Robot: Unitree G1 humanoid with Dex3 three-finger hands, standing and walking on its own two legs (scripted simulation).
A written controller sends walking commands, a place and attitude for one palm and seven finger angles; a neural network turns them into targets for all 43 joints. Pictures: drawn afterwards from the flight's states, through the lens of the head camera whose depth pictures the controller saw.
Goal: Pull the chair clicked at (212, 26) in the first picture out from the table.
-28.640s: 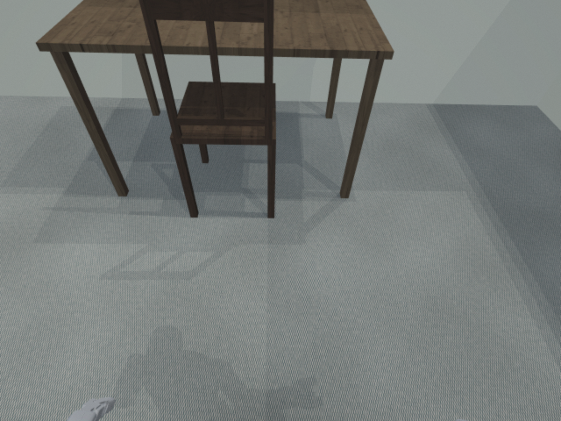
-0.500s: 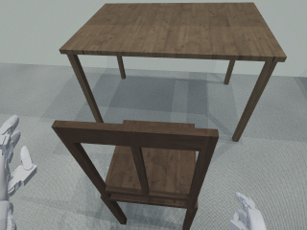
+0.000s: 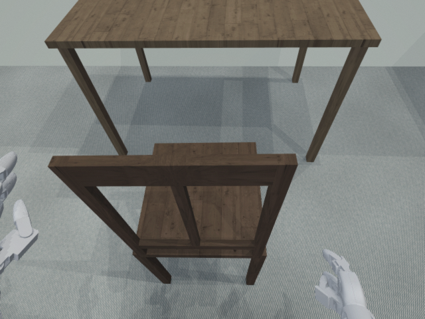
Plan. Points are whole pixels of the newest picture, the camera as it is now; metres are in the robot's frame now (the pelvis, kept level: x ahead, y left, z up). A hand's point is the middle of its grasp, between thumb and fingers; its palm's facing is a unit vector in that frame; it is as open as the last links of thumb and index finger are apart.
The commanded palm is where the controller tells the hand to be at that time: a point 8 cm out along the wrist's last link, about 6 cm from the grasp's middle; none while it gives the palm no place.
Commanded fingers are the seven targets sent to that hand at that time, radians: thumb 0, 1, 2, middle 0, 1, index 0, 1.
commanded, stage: step back with the hand held close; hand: left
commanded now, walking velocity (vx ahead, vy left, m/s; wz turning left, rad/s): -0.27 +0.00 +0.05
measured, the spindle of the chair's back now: (188, 219) +0.32 +0.08 -0.06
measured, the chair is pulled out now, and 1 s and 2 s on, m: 0.54 0.54 0.54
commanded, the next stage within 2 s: stop stepping back and stand still in 1.52 s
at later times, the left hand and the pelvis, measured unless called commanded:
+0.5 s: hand out of the picture +0.13 +0.26 +0.15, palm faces +0.47 -0.75 -0.46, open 7.4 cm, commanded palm +0.07 +0.29 +0.18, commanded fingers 0.00 0.90 0.90 -0.20 -0.30 -0.20 -0.30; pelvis -0.06 -0.01 -0.01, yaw +1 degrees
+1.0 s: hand out of the picture +0.09 +0.26 +0.17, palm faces +0.51 -0.70 -0.50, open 7.4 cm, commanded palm +0.02 +0.29 +0.18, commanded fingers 0.00 0.90 0.90 -0.20 -0.30 -0.20 -0.30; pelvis -0.09 -0.02 -0.02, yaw +5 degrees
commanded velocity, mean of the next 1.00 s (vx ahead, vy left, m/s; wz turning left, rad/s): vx -0.34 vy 0.00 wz -0.01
